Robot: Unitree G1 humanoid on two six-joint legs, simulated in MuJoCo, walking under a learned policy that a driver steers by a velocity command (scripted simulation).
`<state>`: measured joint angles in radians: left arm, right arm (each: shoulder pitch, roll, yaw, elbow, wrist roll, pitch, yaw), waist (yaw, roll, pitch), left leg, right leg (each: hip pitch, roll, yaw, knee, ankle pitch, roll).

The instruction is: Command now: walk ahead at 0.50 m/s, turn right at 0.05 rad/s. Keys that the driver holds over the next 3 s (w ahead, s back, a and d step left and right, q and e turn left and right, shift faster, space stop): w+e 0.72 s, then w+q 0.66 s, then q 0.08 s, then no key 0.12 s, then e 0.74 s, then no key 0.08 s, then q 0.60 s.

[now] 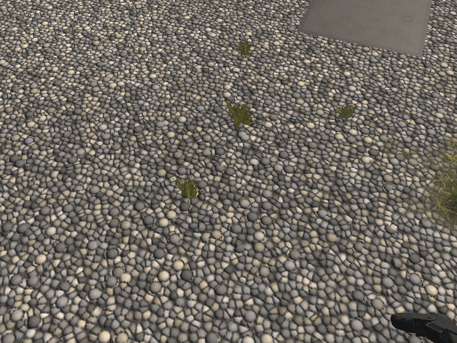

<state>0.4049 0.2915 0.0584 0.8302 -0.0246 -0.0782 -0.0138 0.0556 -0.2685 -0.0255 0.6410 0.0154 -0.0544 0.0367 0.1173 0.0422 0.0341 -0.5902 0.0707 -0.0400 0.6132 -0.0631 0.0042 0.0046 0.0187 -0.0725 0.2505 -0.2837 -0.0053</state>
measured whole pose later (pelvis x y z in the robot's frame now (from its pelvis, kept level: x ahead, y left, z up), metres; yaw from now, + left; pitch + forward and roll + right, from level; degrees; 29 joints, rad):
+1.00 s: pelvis +0.51 -0.11 +0.00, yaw -22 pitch +1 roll -2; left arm 0.29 0.27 0.05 0.75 0.01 -0.08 -0.01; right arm 0.14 -0.28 -0.04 0.77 0.02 -0.07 0.03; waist 0.05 0.05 0.03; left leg -0.67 0.10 -0.03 0.65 0.11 -0.02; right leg 0.01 0.09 -0.01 0.22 -0.24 -0.08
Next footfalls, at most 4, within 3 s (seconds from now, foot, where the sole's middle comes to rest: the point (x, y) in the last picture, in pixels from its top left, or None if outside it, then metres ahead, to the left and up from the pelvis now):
0.08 left None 0.21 0.14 -0.78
0.60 right None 0.44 -0.17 -0.78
1.16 left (294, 237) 0.81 -0.08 -0.78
1.60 right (359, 188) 1.04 -0.30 -0.78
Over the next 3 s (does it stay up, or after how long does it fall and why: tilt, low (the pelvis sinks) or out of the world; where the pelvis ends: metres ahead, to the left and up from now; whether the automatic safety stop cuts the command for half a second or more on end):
stays up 0.93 -0.17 -0.01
